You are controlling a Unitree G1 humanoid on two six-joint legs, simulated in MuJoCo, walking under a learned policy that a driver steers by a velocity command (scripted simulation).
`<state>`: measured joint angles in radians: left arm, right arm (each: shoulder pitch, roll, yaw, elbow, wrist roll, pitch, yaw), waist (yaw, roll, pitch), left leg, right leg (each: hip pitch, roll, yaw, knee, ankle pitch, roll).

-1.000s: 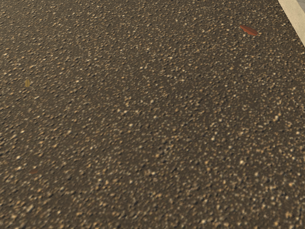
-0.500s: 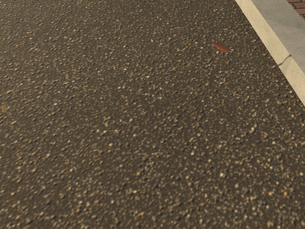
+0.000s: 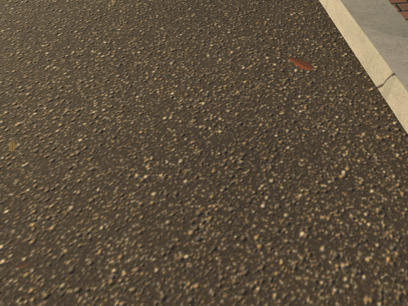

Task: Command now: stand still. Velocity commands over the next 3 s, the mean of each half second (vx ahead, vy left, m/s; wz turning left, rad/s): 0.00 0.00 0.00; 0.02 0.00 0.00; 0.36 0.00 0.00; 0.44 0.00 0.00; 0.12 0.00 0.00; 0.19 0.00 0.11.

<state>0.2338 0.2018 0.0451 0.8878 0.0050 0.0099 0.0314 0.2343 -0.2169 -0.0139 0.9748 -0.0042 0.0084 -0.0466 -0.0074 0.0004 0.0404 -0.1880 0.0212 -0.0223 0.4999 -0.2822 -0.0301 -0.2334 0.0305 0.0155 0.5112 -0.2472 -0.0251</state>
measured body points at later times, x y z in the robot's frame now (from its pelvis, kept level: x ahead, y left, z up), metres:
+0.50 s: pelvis +0.00 +0.00 +0.00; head +0.02 +0.00 +0.45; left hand +0.04 +0.24 -0.15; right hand +0.01 -0.24 -0.15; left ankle -0.01 +0.14 -0.74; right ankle +0.02 -0.10 -0.74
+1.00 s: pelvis +0.01 +0.01 +0.00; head +0.02 +0.01 +0.45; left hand +0.01 +0.24 -0.16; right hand -0.02 -0.23 -0.16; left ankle -0.01 +0.14 -0.73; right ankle +0.02 -0.10 -0.73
